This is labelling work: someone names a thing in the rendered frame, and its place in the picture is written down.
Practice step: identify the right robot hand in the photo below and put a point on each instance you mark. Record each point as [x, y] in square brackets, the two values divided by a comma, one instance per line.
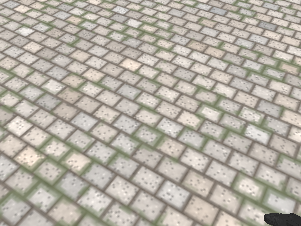
[276, 219]

